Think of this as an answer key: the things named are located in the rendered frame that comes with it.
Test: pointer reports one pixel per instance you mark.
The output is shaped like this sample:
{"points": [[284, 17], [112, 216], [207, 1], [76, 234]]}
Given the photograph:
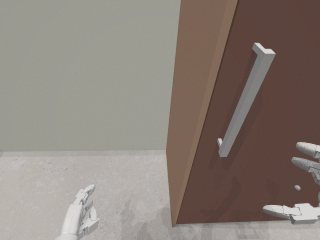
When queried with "robot right hand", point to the robot right hand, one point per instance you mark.
{"points": [[302, 213]]}

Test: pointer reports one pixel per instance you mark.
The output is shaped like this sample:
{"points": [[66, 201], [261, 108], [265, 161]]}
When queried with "handle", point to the handle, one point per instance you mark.
{"points": [[255, 79]]}

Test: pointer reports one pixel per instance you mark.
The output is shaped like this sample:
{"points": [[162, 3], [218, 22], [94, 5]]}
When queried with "wardrobe door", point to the wardrobe door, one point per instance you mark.
{"points": [[258, 170]]}

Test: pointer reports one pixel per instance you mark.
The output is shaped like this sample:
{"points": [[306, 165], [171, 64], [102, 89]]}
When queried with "robot left hand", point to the robot left hand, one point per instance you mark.
{"points": [[76, 212]]}

